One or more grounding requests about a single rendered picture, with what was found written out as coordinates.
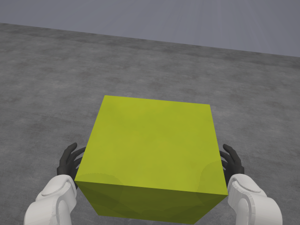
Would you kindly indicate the right robot hand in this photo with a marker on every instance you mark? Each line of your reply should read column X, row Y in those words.
column 233, row 164

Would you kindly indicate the left robot hand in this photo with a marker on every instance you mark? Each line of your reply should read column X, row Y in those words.
column 67, row 163

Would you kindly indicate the robot left forearm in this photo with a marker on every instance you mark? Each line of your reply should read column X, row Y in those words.
column 54, row 203

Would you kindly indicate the carton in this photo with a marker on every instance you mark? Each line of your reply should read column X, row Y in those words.
column 152, row 160

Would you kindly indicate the robot right forearm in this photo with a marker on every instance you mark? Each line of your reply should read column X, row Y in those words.
column 251, row 204

